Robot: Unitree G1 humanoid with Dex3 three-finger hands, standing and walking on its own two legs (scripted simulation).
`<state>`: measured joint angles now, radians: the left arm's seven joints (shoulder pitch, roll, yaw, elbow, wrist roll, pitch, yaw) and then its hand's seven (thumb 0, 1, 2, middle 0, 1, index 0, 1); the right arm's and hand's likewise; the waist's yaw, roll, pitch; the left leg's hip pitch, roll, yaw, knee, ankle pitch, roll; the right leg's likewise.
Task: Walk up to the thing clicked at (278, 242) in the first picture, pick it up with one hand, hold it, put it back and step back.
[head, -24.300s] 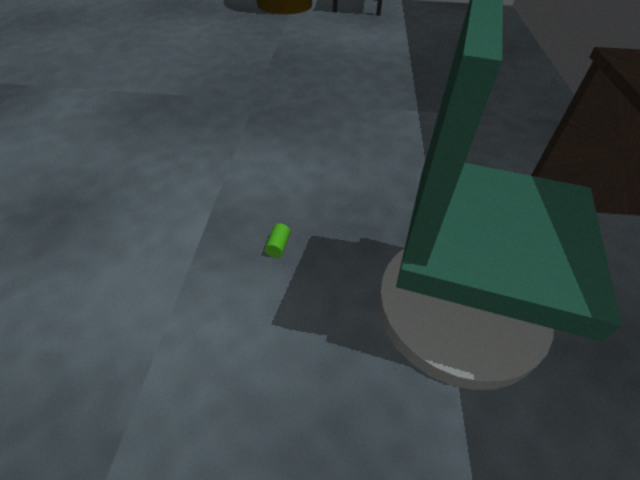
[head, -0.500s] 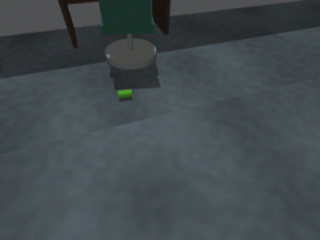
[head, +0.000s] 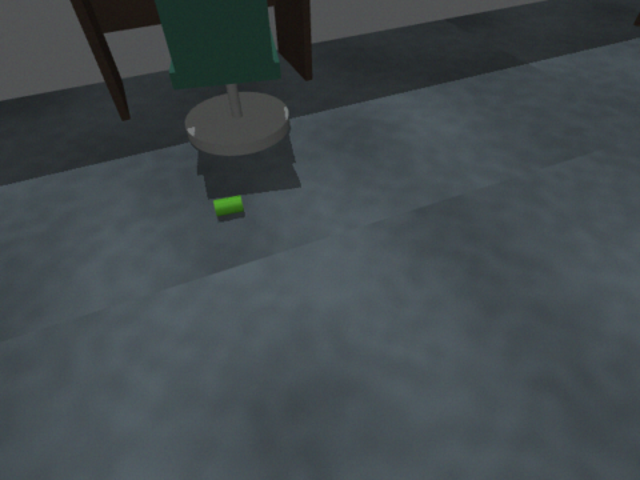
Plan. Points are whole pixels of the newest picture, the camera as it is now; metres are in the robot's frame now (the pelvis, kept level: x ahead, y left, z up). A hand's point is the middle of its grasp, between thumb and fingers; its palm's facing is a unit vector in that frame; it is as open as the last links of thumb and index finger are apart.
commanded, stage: walk up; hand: left
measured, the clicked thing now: (228, 205) +1.42 +0.38 -0.73
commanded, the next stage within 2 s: none
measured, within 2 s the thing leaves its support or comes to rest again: neither
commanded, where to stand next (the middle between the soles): +1.05 +0.13 m, yaw +2 degrees
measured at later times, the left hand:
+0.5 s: hand (110, 440) +0.24 +0.33 -0.17, palm faces +0.02 -0.94 -0.35, open 7.4 cm
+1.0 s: hand (152, 271) +0.54 +0.32 -0.12, palm faces +0.02 -0.92 -0.40, open 7.4 cm
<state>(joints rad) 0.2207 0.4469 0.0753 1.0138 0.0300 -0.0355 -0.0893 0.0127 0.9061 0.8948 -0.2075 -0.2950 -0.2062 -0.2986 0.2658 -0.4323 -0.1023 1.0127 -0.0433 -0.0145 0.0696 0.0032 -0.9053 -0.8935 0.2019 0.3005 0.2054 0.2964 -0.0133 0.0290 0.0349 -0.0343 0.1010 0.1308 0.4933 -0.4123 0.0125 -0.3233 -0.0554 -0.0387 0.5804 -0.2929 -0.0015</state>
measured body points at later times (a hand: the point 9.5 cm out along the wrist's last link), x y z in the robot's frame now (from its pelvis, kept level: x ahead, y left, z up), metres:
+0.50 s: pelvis +0.21 +0.05 -0.01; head +0.23 +0.07 +0.44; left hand +0.24 +0.38 -0.14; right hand +0.32 -0.28 -0.10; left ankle +0.29 +0.16 -0.73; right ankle +0.10 -0.11 -0.67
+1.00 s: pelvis +0.45 +0.04 +0.00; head +0.46 +0.02 +0.45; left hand +0.53 +0.36 -0.09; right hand +0.51 -0.27 -0.13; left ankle +0.40 +0.17 -0.67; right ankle +0.50 -0.07 -0.73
